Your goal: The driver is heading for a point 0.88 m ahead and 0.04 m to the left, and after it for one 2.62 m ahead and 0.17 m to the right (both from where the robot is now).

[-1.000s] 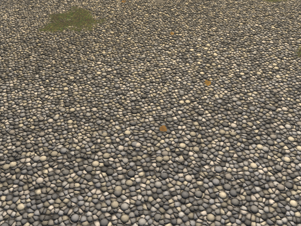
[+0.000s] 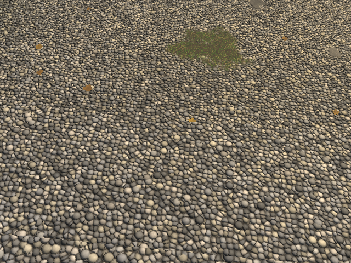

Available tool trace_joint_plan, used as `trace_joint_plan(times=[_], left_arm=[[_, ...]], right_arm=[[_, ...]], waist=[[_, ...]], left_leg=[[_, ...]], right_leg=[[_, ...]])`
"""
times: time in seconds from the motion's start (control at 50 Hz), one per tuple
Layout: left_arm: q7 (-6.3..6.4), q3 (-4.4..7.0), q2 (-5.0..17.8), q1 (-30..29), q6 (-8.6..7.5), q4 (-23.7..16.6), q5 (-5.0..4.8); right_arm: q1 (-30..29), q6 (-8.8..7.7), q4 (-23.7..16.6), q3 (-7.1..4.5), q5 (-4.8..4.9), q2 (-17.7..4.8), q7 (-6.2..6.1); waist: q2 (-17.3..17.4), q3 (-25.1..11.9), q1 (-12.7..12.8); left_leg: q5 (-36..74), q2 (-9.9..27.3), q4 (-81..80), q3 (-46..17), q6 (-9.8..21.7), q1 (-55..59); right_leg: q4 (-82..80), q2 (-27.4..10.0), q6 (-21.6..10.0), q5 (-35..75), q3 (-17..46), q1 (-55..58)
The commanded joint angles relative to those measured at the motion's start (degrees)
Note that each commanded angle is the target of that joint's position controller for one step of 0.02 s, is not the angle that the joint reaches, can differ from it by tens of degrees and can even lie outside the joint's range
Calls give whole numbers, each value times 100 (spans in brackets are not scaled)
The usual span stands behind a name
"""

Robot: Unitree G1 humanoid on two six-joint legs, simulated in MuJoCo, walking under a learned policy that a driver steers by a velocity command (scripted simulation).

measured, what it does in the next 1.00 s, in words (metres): walks ahead, turning left: right foot, then left foot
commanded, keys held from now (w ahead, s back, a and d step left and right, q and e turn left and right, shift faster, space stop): q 0.34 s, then no key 0.04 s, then w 0.62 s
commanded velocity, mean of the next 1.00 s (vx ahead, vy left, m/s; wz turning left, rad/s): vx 0.26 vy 0.00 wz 0.33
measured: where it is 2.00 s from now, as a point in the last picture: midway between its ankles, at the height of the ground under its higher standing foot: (119, 198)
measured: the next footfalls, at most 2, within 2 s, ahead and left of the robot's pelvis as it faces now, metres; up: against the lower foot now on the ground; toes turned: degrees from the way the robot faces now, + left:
right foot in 0.26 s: +0.27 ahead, -0.10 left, +0.00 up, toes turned +13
left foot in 0.66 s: +0.13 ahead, +0.08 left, +0.00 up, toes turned +17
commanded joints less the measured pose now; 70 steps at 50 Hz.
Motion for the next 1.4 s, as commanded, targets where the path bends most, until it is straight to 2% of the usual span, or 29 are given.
trace_joint_plan(times=[0.02, 0.16, 0.2, 0.24, 0.26, 0.28, 0.3, 0.34, 0.38, 0.42, 0.48, 0.58, 0.64, 0.66, 0.68, 0.7, 0.74, 0.8, 0.9, 0.96, 1.04, 1.06, 1.08, 1.1, 1.12, 1.16, 1.3, 1.34, 1.4], left_arm=[[25, 55, 394, 200, 93, -343, -36], [54, -54, 571, -489, 16, -745, -117], [69, -57, 692, -206, -47, -723, -150], [137, -22, 831, 745, -146, -544, -109], [210, 39, 1180, 1430, -216, -531, -79], [205, 79, 1498, 1065, -100, -741, -184], [152, -5, 1017, 1181, 16, -730, -300], [204, -120, 534, 369, 130, -929, -186], [211, -134, 595, 181, 130, -936, -49], [127, -65, 713, 410, 60, -841, 13], [50, 18, 865, 621, 13, -733, -42], [-93, 153, 1127, 847, 119, -580, -79], [-105, 165, 997, 694, 291, -608, -189], [-128, 73, 607, 446, 275, -764, -182], [-159, -93, 34, 374, 202, -1007, -210], [-142, 48, 680, -37, 152, -1141, -127], [-249, 139, 877, 363, 69, -924, -109], [-355, 194, 859, 642, 87, -653, 25], [-419, 51, 488, -101, 123, -865, -10], [-406, 60, 591, -223, 95, -895, 0], [-216, 147, 765, 1173, -15, -471, -12], [-136, 165, 871, 1918, -95, -346, 34], [-74, 209, 1360, 2614, -158, -316, 128], [-92, 292, 1682, 2474, -121, -283, -55], [-126, 230, 1263, 2071, -88, -336, -158], [-195, 77, 802, 1529, -163, -400, -103], [-125, 59, 898, 1993, -295, 59, -250], [-105, 67, 917, 2220, -315, 227, -197], [-45, 29, 749, 2654, -350, 496, -160]], right_arm=[[312, 25, -387, -147, 17, -802, -46], [673, 243, -625, -185, -105, -888, -181], [349, 281, -812, -198, -127, -970, -181], [-219, 220, -1045, -208, -16, -1064, -124], [-291, 162, -1327, -132, 104, -810, -74], [639, 212, -1371, -132, 180, -573, -103], [909, 315, -1084, -210, -212, -1005, -127], [288, 478, -1124, -184, -210, -970, -53], [16, 622, -1246, -137, -117, -819, 58], [156, 632, -1234, -80, -77, -732, 141], [-74, 608, -1312, 7, -183, -666, 262], [-261, 459, -1300, 172, -165, -590, 343], [436, 340, -968, 230, -177, -518, 287], [809, 293, -851, 205, -235, -715, 234], [711, 259, -1049, 135, -219, -1177, 181], [567, 259, -1047, -33, -222, -1498, 47], [-25, 99, -1052, 75, -129, -1101, 14], [156, -115, -943, 137, -45, -845, 26], [534, -199, -693, 81, -71, -867, 63], [622, -238, -673, 45, -137, -972, 90], [324, -218, -653, 20, -129, -1122, 2], [342, -158, -606, 53, -81, -1023, -33], [598, -136, -799, 209, -147, -442, -64], [1059, -171, -787, 149, -54, -504, 16], [546, -137, -692, 38, -142, -984, 29], [82, -127, -697, 33, -71, -881, 113], [-784, 102, -796, 114, -232, -485, 305], [-892, 135, -781, 127, -268, -418, 334], [-1504, 107, -879, 31, -254, -558, 331]], waist=[[553, -552, 96], [669, -516, -234], [719, -527, -38], [682, -765, 553], [-102, -1527, 782], [-1306, -2213, 219], [-399, -2048, 92], [-192, -1064, 25], [-673, -666, 12], [-666, -876, -27], [-726, -764, 54], [-774, -612, 132], [-346, -255, -292], [565, -77, -461], [1600, -151, -336], [1085, 450, -417], [918, 463, 140], [673, 24, 177], [822, 190, -67], [865, -10, -148], [648, -381, 545], [338, -785, 955], [-759, -1530, 892], [-1705, -1530, 502], [-588, -701, 498], [10, -166, 266], [-47, -19, 198], [-234, -154, 254], [-262, 51, 431]], left_leg=[[5273, 1263, 104, -919, 130, 255], [5265, 1441, 836, -1691, 61, 1107], [5110, 1334, 1129, -1909, -71, 827], [4807, 967, 1953, -1953, -381, 205], [2606, 611, 3462, -1512, -616, -575], [-2966, -555, 4938, -570, -750, -1701], [-2778, 60, 5476, -682, -717, -1691], [-1955, 387, 5670, -369, -916, -2118], [-1495, 400, 5423, -263, -1093, -1861], [-1213, 399, 4995, -203, -1031, -1608], [-1238, 470, 3916, -58, -916, -1647], [-1494, 535, 1890, 413, -565, -414], [-780, 423, 195, 652, -235, 986], [-1852, 1199, -594, -560, -87, 1467], [-3476, 2835, -1364, -2923, 185, 1513], [-3918, 3059, -1750, -3495, 612, 530], [-2794, 2466, -1731, -2555, 363, 427], [-1193, 1984, -1667, -1503, 224, 578], [389, 1775, -1483, -716, 229, 269], [1531, 1846, -1087, -533, 256, 271], [3772, 1769, 687, -325, 63, 308], [3184, 1583, 2082, -121, -67, -55], [306, 1198, 3957, 158, -199, -1010], [-1837, 314, 4893, -84, -274, -2672], [-1409, 787, 5191, -396, -251, -3161], [-758, 1168, 4763, -323, -321, -2814], [628, 1422, 3200, 108, -752, -2945], [1315, 1471, 3251, 152, -713, -2961], [1991, 1580, 3181, -64, -606, -3815]], right_leg=[[-383, 332, 24, 502, -357, 173], [-1673, 718, -215, 402, -134, 48], [-2233, 852, -360, 181, -75, 765], [-3398, 806, -607, 976, 36, 2345], [-3497, -547, -982, 3098, 1119, 3905], [-3416, -2201, -1991, 5785, 2886, 4775], [-3195, -1996, -2008, 5730, 2766, 4131], [-3883, -1397, -1935, 2801, 1851, 3042], [-4228, -746, -1640, 2231, 968, 2293], [-4429, -516, -1496, 882, 620, 2131], [-4936, -560, -1425, -1245, 807, 2160], [-5103, -621, -1323, -1778, 666, 1629], [-4504, -211, -935, -2458, 269, 598], [-3186, 214, -671, -2273, -212, -257], [-1435, 823, -451, -1945, -745, -1104], [-1093, 638, -471, -1059, -90, -1438], [-913, 468, -381, -172, 122, -1042], [-692, 485, -230, 368, -168, -434], [-1530, 516, -147, 950, -477, 255], [-1633, 696, -315, 783, -754, 946], [-2553, 1067, -692, -100, -760, 2677], [-3510, 618, -881, -497, -153, 3595], [-3611, -1108, -1148, -863, 1781, 4700], [-4366, -1620, -1793, -671, 4121, 5133], [-4315, -1450, -1863, -468, 3354, 4559], [-4473, -1016, -1718, 946, 2018, 3569], [-4983, -409, -1591, 3096, 486, 3577], [-4816, -433, -1580, 3547, 261, 3747], [-4567, -506, -1584, 2648, 435, 4310]])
